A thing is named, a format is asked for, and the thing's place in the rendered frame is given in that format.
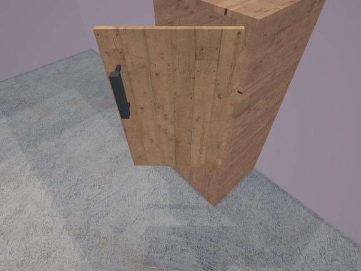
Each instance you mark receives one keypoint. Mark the cupboard door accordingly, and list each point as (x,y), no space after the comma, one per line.
(179,82)

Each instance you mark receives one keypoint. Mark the handle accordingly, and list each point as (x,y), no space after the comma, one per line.
(119,93)

